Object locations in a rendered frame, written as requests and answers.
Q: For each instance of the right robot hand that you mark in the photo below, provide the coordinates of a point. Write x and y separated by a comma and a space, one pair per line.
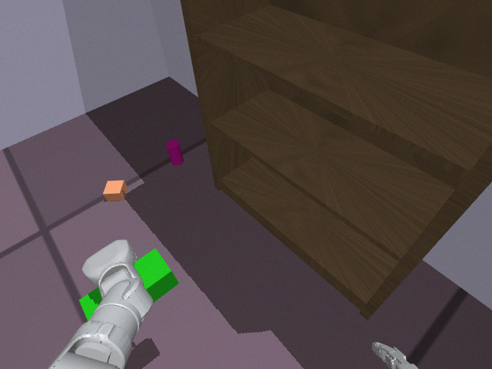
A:
392, 356

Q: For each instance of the bookshelf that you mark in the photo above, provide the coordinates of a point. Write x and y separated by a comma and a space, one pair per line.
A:
356, 131

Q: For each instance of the left robot hand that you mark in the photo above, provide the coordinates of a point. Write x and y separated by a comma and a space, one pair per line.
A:
117, 251

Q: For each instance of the left robot arm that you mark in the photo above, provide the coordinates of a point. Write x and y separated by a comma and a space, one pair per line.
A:
104, 342

